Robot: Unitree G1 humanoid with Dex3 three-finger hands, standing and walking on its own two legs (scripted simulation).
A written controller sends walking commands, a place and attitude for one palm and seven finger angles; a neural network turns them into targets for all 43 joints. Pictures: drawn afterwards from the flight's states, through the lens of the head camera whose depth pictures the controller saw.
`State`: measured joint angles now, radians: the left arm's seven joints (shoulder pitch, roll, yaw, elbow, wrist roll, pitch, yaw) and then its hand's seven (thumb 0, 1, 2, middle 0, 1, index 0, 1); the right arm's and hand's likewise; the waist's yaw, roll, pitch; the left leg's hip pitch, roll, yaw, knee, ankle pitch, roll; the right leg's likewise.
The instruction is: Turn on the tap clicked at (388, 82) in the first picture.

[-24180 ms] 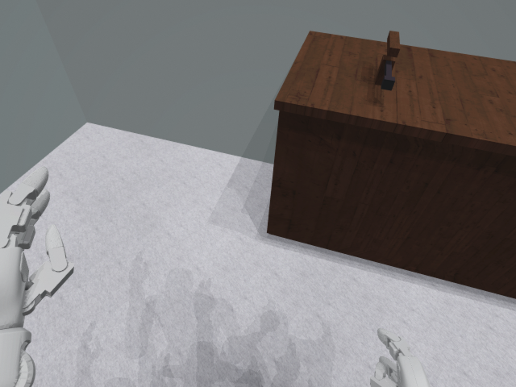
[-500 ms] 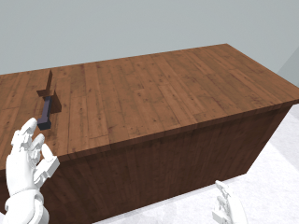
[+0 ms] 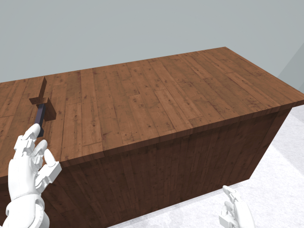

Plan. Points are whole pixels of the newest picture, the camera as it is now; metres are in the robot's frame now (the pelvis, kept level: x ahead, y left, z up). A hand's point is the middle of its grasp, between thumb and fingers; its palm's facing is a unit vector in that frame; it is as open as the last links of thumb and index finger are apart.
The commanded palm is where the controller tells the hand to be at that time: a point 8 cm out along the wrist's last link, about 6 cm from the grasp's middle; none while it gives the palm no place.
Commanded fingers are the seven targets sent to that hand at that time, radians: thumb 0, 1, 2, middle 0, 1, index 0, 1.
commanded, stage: reach beside the lever's end, fingers flat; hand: left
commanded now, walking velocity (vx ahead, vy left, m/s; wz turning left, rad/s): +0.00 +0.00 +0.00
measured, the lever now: (36, 131) +0.32 +0.40 +0.09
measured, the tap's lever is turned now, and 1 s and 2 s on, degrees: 0 0 0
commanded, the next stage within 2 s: none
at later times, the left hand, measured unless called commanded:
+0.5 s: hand (48, 155) +0.22 +0.29 +0.13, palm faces +0.62 -0.77 -0.13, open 7.5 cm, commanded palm +0.17 +0.33 +0.13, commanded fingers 0.00 0.90 0.90 -0.19 -0.28 -0.19 -0.28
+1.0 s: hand (29, 152) +0.23 +0.35 +0.12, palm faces +0.67 -0.74 -0.11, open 7.6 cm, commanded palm +0.19 +0.38 +0.12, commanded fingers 0.00 0.90 0.90 -0.17 -0.21 -0.17 -0.21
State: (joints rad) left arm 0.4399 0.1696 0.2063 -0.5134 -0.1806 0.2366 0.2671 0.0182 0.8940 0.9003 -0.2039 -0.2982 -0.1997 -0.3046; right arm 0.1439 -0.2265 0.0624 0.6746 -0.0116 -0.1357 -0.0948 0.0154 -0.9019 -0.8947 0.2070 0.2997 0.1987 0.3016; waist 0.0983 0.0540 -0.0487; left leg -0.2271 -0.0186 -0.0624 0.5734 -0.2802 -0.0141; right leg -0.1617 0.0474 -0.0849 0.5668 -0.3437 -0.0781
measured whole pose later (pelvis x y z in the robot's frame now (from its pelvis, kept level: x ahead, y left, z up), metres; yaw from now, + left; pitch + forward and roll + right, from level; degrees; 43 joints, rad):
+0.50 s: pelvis +0.00 -0.01 +0.00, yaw -1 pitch -1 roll +1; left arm 0.27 0.25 0.41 -0.18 -0.24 0.17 0.20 0.02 0.89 0.90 -0.20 -0.29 -0.20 -0.30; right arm 0.18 -0.24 0.03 0.73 0.02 -0.16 -0.12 0.02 -0.90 -0.89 0.21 0.30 0.20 0.30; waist 0.07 0.05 -0.06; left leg -0.27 0.00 -0.05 0.57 -0.28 -0.03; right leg -0.22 0.06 -0.08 0.57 -0.34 -0.09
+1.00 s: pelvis -0.01 +0.01 +0.00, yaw +0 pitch +1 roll +0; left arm 0.13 0.29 0.50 0.02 -0.23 0.04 0.14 0.02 0.89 0.90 -0.18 -0.23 -0.18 -0.24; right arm 0.18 -0.23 0.03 0.72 0.02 -0.20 -0.13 0.01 -0.90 -0.89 0.21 0.30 0.20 0.30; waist 0.07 0.04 -0.05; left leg -0.36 -0.03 -0.05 0.63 -0.29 0.00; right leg -0.29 0.04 -0.08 0.62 -0.35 -0.06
